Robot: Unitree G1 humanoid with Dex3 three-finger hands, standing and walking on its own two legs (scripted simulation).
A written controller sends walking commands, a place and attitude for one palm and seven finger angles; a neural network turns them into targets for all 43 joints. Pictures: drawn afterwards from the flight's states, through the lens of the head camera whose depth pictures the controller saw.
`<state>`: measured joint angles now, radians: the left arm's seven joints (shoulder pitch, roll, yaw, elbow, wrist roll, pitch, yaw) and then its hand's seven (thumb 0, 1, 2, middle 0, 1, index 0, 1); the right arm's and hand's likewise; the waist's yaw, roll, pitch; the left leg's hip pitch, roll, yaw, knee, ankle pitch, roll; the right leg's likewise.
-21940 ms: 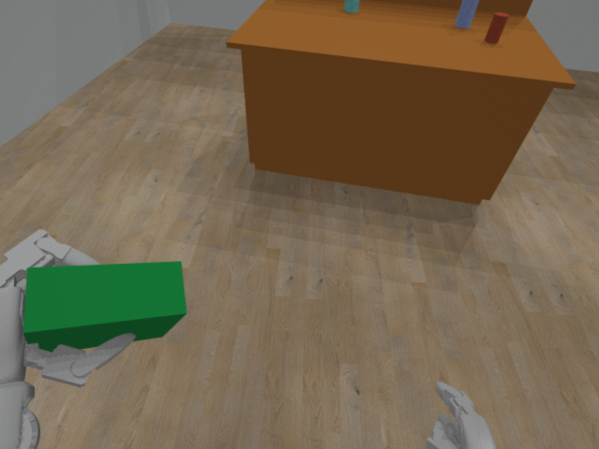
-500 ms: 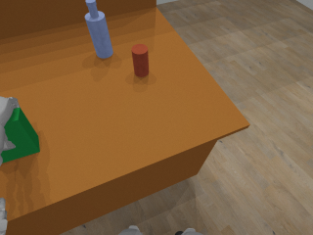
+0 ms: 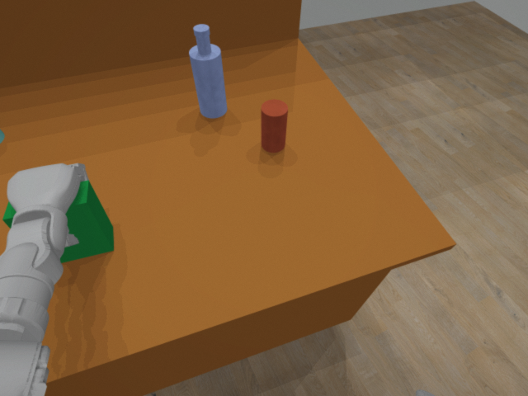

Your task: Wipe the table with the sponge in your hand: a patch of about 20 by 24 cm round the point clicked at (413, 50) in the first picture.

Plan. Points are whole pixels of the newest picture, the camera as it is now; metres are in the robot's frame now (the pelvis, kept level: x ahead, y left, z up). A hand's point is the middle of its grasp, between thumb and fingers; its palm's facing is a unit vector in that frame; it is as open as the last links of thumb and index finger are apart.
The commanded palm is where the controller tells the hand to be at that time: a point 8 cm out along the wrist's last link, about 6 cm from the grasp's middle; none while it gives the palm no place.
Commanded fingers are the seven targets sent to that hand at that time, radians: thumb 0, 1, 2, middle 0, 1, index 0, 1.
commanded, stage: slide across to the middle lane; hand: left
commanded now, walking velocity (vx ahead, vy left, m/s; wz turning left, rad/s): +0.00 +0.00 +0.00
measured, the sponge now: (71, 232) +0.35 +0.37 -0.01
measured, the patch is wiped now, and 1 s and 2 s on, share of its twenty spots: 0.30 0.40 0.50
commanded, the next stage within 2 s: wipe back along the middle lane in 0.28 s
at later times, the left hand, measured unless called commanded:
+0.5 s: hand (108, 200) +0.39 +0.30 +0.04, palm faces -0.08 -0.01 -1.00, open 9.9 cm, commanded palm +0.36 +0.28 +0.09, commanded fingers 0.00 0.10 1.30 -1.20 -1.60 -1.20 -1.60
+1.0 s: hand (114, 225) +0.34 +0.27 +0.04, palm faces -0.05 -0.02 -1.00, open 9.9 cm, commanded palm +0.31 +0.26 +0.07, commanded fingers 0.00 0.10 1.30 -1.20 -1.60 -1.20 -1.60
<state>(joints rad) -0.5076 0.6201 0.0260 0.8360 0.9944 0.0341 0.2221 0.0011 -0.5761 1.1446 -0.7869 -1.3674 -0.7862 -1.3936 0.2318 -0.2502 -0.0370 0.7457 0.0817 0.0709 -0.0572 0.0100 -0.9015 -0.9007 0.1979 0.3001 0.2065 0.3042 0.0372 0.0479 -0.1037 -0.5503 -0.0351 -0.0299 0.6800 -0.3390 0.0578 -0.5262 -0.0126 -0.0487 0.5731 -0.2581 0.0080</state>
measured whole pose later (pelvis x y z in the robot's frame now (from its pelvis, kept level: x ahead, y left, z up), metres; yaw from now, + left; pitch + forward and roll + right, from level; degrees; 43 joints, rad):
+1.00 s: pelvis +0.02 -0.03 +0.01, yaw -1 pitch +8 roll -1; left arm -0.21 0.44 -0.04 0.44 0.98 0.27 0.21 0.00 -0.48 1.09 -0.70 -1.43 -0.70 -1.45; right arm 0.13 -0.29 -0.02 0.68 0.08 0.09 -0.04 0.01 -0.90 -0.90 0.20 0.30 0.20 0.30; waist 0.05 0.07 -0.09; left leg -0.36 -0.01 -0.02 0.55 -0.32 0.02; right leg -0.37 0.01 -0.04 0.50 -0.27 -0.01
